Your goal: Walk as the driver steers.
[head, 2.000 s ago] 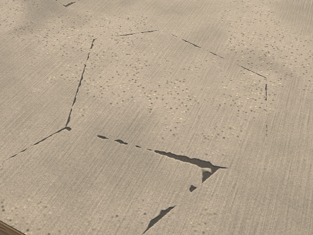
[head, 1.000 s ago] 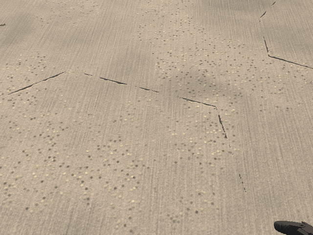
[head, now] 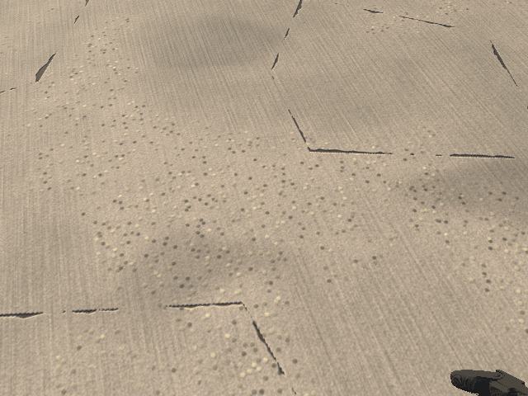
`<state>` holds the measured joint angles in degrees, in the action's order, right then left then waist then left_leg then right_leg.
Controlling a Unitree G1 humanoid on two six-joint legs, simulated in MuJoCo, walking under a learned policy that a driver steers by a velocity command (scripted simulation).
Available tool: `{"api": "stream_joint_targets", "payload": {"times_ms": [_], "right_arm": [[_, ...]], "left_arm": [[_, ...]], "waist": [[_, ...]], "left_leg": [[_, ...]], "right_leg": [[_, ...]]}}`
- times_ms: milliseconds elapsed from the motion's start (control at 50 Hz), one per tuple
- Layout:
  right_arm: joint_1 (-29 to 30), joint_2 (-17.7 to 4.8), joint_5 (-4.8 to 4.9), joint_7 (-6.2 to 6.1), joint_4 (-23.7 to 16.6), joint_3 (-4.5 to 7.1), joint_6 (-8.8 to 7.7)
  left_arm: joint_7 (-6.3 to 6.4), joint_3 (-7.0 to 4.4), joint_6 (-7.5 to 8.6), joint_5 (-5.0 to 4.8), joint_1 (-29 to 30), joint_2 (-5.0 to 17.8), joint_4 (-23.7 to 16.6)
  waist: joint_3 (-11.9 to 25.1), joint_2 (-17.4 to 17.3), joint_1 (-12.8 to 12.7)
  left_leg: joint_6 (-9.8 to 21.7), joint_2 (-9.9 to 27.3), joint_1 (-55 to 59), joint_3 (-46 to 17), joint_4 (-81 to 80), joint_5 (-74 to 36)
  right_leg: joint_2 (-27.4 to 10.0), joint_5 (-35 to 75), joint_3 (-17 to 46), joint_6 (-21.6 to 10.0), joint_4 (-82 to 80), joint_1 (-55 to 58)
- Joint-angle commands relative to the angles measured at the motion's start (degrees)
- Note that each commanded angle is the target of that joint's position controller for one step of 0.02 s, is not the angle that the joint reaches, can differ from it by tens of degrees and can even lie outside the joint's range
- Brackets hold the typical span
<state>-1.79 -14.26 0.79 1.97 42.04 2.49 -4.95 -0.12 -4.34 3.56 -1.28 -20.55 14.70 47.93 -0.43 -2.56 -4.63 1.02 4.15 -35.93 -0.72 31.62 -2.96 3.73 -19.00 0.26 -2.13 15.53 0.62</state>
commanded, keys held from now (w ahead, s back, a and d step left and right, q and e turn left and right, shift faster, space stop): w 0.58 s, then w+q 0.42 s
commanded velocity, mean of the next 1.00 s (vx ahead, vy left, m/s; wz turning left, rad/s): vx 0.50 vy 0.00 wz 0.12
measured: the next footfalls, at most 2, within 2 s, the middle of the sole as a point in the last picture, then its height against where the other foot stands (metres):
left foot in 0.06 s outside the picture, level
right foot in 0.62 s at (343, 378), level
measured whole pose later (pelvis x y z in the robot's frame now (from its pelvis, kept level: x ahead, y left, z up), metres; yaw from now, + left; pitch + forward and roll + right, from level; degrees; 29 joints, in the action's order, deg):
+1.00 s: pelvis +0.55 -0.01 +0.01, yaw +11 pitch +1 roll -2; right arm -8.5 -16.0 1.2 1.1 46.1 4.0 -1.8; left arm 0.5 -3.9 5.3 0.7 -17.3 14.4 52.0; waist -0.8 -2.5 -3.2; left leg 0.8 6.6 -40.3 -2.7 44.1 -2.5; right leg 2.0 -14.3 -12.3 -1.8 12.2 1.1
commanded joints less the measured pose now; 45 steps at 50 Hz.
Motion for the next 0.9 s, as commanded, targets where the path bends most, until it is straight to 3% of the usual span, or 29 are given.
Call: {"api": "stream_joint_targets", "payload": {"times_ms": [20, 40, 60, 80, 100, 120, 140, 160, 180, 200, 260, 320, 400, 480, 520, 580, 600, 620, 640, 660, 680, 700, 720, 740, 780, 820, 900], "right_arm": [[2.94, -6.48, -0.02, 0.62, -4.52, 1.76, -1.18], [-1.72, -7.72, -0.20, 0.46, -3.25, 2.48, -1.21], [-10.36, -10.13, -0.53, 0.06, -0.69, 3.67, -1.16], [-20.57, -14.27, -1.19, -0.44, 0.90, 4.54, -1.04], [-22.56, -16.78, -1.13, 0.18, 2.40, 4.94, -1.06], [-21.83, -11.46, 0.00, 0.16, 1.67, 3.62, -0.88], [-17.67, -9.47, 0.02, -0.19, 1.09, 2.92, -0.77], [-13.76, -9.06, -0.62, -0.36, 0.47, 2.61, -0.62], [-11.34, -7.83, -1.21, -0.30, 0.35, 2.24, -0.66], [-10.32, -6.84, -1.78, -0.31, 0.29, 1.83, -0.91], [-10.69, -7.21, -1.09, -0.44, 1.32, 1.91, -1.55], [-12.64, -9.01, -0.90, -1.24, 2.64, 2.38, -1.26], [-15.58, -9.83, -0.23, -1.79, 4.29, 2.46, -0.70], [-19.59, -10.59, 0.16, -1.83, 6.58, 2.65, 0.14], [-20.46, -11.01, 0.27, -2.00, 7.44, 2.88, 0.83], [-18.95, -12.33, 0.52, -2.50, 7.83, 3.36, 1.66], [-17.98, -12.01, 0.75, -2.60, 7.74, 3.19, 1.91], [-17.63, -10.07, 0.32, -2.65, 7.11, 2.33, 1.92], [-21.93, -4.76, -0.63, -2.35, 5.32, 0.60, 1.08], [-23.61, -4.15, 0.19, -2.02, 6.22, 0.16, -0.07], [-19.08, -9.96, 1.74, -1.77, 5.58, 1.83, -0.65], [-14.79, -10.40, 2.11, -1.72, 4.25, 2.01, -0.78], [-12.80, -9.64, 1.54, -1.93, 3.91, 2.10, -0.45], [-13.22, -9.25, 1.01, -2.21, 4.19, 2.56, 0.37], [-16.13, -6.59, 1.12, -2.34, 5.12, 2.37, 2.00], [-15.15, -5.63, 1.03, -2.55, 4.44, 2.41, 2.87], [-10.50, -4.90, 0.56, -1.89, 2.70, 2.36, 2.64]], "left_arm": [[0.60, -2.58, -0.24, -0.02, -0.64, 10.23, -1.52], [0.69, -2.56, -0.53, -0.03, 0.47, 10.46, -1.63], [0.78, -1.98, -0.74, 0.26, 0.88, 9.16, -1.84], [0.99, -0.69, -0.81, 1.63, 0.00, 6.23, -3.13], [0.36, 0.83, 0.39, 0.61, -8.17, 0.71, -3.25], [0.02, -0.23, 1.31, -0.13, -4.30, 6.56, -2.35], [-0.19, -0.79, 1.83, -0.94, 2.01, 8.85, -4.23], [0.19, -0.60, 1.97, -0.63, 5.26, 8.18, -4.97], [0.46, -0.82, 1.78, 0.29, 6.80, 7.77, -5.24], [0.49, -0.97, 1.29, 0.45, 5.44, 7.19, -5.03], [0.70, -0.68, 0.00, 0.61, 4.26, 5.04, -4.48], [0.75, -0.39, -0.09, 1.20, 9.77, 4.44, -5.95], [0.04, 0.34, 0.62, 1.01, 16.64, 2.97, -7.24], [-1.04, 0.77, 1.11, 0.43, 23.23, 2.96, -9.32], [-1.77, 0.80, 1.49, 0.28, 25.11, 3.45, -10.37], [-2.35, 0.04, 2.01, 0.41, 21.01, 5.69, -9.76], [-2.10, -0.95, 2.15, 0.74, 14.78, 7.27, -7.90], [-1.51, -2.39, 2.26, 1.23, 4.61, 10.61, -5.18], [-0.87, -3.79, 2.08, 2.34, -3.64, 16.51, -4.08], [-0.87, -3.06, 1.58, 1.39, -5.26, 13.80, -3.31], [-0.66, -1.87, 1.40, 1.02, -2.15, 10.11, -3.71], [-0.39, -1.24, 1.33, 1.07, 1.73, 8.21, -4.19], [-0.50, -0.66, 1.50, 1.34, 5.56, 6.51, -4.14], [-0.63, -0.18, 2.03, 1.66, 8.22, 4.81, -4.19], [-0.76, -0.28, 2.83, 1.99, 10.21, 4.46, -3.51], [-0.52, -0.69, 3.39, 2.25, 10.12, 5.60, -2.44], [0.44, -1.04, 3.23, 2.37, 8.82, 7.03, -0.82]], "waist": [[-1.17, 7.37, 2.50], [1.71, 7.61, 5.32], [7.40, 6.46, 9.19], [16.33, -0.88, 12.15], [23.18, -17.03, 7.87], [20.73, -10.12, 10.50], [12.30, -5.77, 10.53], [7.63, -0.41, 8.74], [4.32, 0.52, 7.21], [3.98, -1.10, 5.29], [2.84, -1.81, 3.76], [0.76, -0.29, 4.81], [-0.71, -0.60, 7.29], [-2.77, -0.71, 9.81], [-3.41, -1.14, 9.90], [-0.77, -2.93, 6.42], [2.89, -2.63, 2.82], [10.00, -1.05, -1.47], [19.87, 9.71, -1.84], [25.54, 18.14, -1.93], [16.99, 12.39, -2.72], [10.42, 9.93, -1.44], [5.59, 7.14, 0.49], [3.04, 8.11, 2.52], [1.49, 8.79, 4.84], [-0.02, 7.06, 5.53], [-1.38, 5.81, 4.71]], "left_leg": [[2.42, -1.56, 3.36, 0.98, -2.36, 5.50], [3.63, -3.47, 10.37, 2.84, -3.54, 6.43], [5.45, -3.55, 23.25, 2.99, -2.61, 4.65], [9.10, 7.39, 40.96, -9.87, -0.71, 1.39], [18.26, 18.07, 57.89, -38.38, -9.26, 16.59], [16.44, 16.90, 57.12, -40.96, -13.26, 26.57], [13.94, 15.22, 49.47, -32.34, -14.31, 25.84], [12.79, 13.36, 40.80, -26.40, -15.36, 20.24], [12.60, 11.52, 33.90, -22.16, -16.90, 14.39], [12.30, 10.21, 30.05, -19.42, -18.33, 10.97], [13.14, 8.88, 26.13, -13.97, -22.03, 6.41], [12.86, 8.27, 26.89, -9.92, -23.96, 2.45], [10.44, 5.73, 28.03, -4.20, -24.12, 0.72], [10.44, 7.70, 33.23, -4.20, -22.26, 1.69], [10.21, 9.55, 37.06, -4.99, -20.07, -0.48], [8.53, 10.40, 40.06, -4.80, -13.77, -13.69], [7.39, 8.31, 38.28, -3.52, -6.75, -21.78], [5.57, 5.23, 30.75, -1.78, 5.29, -18.93], [1.69, -2.16, 9.11, 1.61, 27.50, 4.08], [0.60, -7.09, -2.82, -4.19, 39.55, 36.29], [1.09, -3.53, -8.38, -7.27, 44.25, 34.22], [1.48, -0.49, -9.10, -5.41, 43.14, 28.93], [1.21, 1.50, -7.13, -4.62, 39.87, 24.64], [1.03, 3.18, -4.27, -5.13, 36.94, 21.49], [0.34, 4.07, 0.19, -5.30, 35.39, 18.39], [-0.41, 4.14, -1.50, -5.85, 33.35, 14.77], [-0.94, 3.38, -4.07, -5.25, 21.71, 2.82]], "right_leg": [[-17.40, 30.53, 7.48, -7.84, 1.74, 1.51], [-15.89, 39.89, 6.08, -6.75, 7.32, 1.49], [-12.84, 43.41, 3.76, -5.16, 17.82, -2.21], [-8.66, 25.78, 0.86, -2.92, 36.69, -14.13], [1.07, -12.73, 3.37, 0.38, 54.70, -35.77], [-1.91, -13.86, 8.83, 0.02, 60.49, -42.63], [-4.59, -8.40, 7.05, -0.43, 60.42, -45.85], [-7.52, -3.12, 5.16, -0.41, 57.73, -43.92], [-9.23, -0.19, 4.69, -0.20, 54.21, -41.78], [-10.61, 1.77, 5.12, -0.16, 52.34, -38.33], [-11.56, 4.42, 4.20, 1.00, 47.03, -36.99], [-12.08, 13.04, 3.68, 2.52, 38.20, -40.92], [-10.22, 24.04, 1.67, 2.76, 24.45, -38.38], [-8.57, 24.23, 0.58, 2.30, 17.31, -38.38], [-7.96, 20.57, 0.50, 1.20, 15.11, -39.25], [-5.66, 14.38, -1.11, -1.45, 12.42, -31.62], [-3.93, 15.40, -2.57, -2.84, 10.33, -21.63], [-6.88, 17.77, 0.30, -5.30, 12.38, -5.05], [-22.31, 16.10, 21.01, -12.27, 13.42, 19.36], [-28.53, 7.27, 39.34, -16.97, 5.31, 25.14], [-26.43, 1.13, 33.20, -14.05, 3.19, 18.56], [-24.34, 0.77, 25.05, -11.59, 1.56, 10.20], [-22.02, 2.95, 19.69, -10.28, -1.28, 1.85], [-20.05, 5.76, 15.23, -9.14, -3.57, -3.67], [-18.77, 10.34, 9.36, -8.79, -7.00, -9.68], [-18.57, 15.78, 4.35, -8.91, -8.53, -11.07], [-16.90, 22.16, -4.01, -7.70, -8.96, -8.69]]}}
